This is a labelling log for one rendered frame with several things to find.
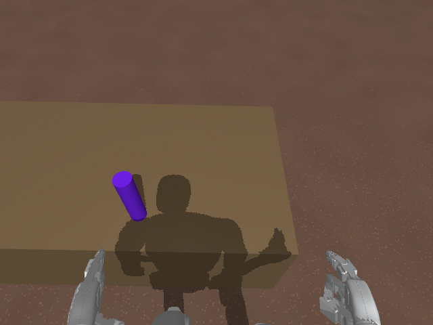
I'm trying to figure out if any left robot hand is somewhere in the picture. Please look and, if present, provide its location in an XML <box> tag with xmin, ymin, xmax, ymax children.
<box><xmin>67</xmin><ymin>248</ymin><xmax>124</xmax><ymax>325</ymax></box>

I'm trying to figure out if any can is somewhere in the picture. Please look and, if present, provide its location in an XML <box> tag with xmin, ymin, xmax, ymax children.
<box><xmin>112</xmin><ymin>171</ymin><xmax>147</xmax><ymax>221</ymax></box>

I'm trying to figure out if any right robot hand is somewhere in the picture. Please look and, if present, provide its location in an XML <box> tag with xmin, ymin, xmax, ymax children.
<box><xmin>319</xmin><ymin>251</ymin><xmax>381</xmax><ymax>325</ymax></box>

